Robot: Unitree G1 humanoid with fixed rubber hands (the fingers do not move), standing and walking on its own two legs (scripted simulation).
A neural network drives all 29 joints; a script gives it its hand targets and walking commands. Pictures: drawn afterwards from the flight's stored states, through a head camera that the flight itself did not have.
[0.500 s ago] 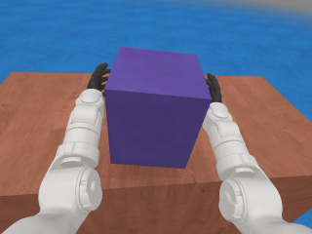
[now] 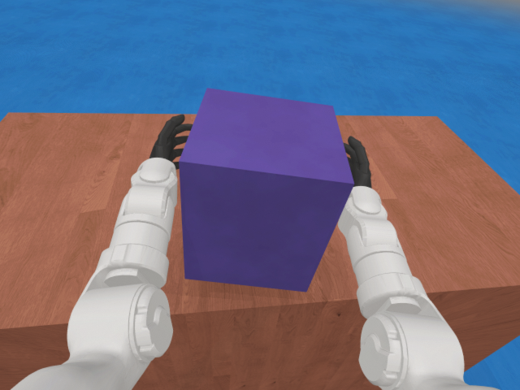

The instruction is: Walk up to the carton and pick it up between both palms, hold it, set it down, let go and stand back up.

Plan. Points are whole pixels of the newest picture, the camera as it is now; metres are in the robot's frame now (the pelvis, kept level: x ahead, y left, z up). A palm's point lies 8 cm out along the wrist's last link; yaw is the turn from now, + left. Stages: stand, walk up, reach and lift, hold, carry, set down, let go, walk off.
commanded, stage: set down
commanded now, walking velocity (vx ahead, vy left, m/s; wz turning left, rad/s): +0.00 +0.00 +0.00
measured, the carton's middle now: (258, 193) +0.41 -0.06 +0.11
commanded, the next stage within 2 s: none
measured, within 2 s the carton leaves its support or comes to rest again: rests again in 0.86 s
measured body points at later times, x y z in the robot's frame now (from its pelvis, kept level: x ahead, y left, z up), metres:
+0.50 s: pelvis +0.00 +0.00 +0.00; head +0.01 +0.03 +0.45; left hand +0.46 +0.08 +0.14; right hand +0.38 -0.22 +0.13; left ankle +0.01 +0.12 -0.75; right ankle -0.01 -0.13 -0.75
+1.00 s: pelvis +0.01 +0.00 +0.00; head +0.02 +0.02 +0.45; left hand +0.45 +0.07 +0.11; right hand +0.37 -0.23 +0.11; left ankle +0.01 +0.12 -0.75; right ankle -0.01 -0.12 -0.75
